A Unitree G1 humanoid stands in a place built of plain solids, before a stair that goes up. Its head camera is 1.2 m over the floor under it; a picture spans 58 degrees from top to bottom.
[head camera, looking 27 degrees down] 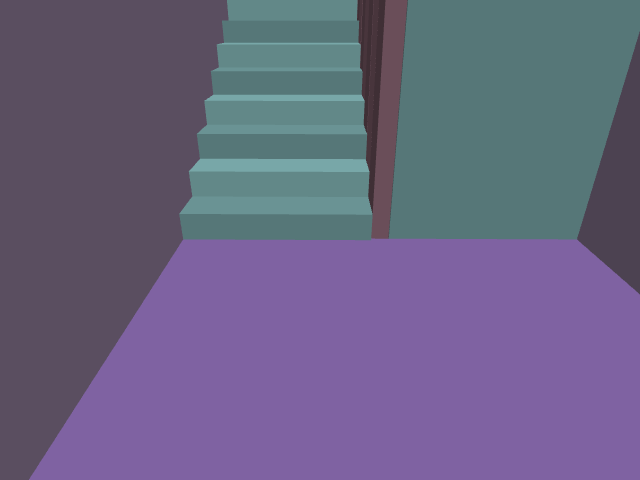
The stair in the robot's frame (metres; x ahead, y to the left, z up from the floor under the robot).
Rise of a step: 0.17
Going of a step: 0.28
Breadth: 1.15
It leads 1 degrees to the right of straight ahead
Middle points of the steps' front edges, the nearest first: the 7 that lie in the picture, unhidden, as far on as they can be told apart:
2.36 0.26 0.17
2.64 0.26 0.34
2.93 0.26 0.51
3.21 0.25 0.68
3.49 0.25 0.85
3.78 0.25 1.02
4.06 0.25 1.19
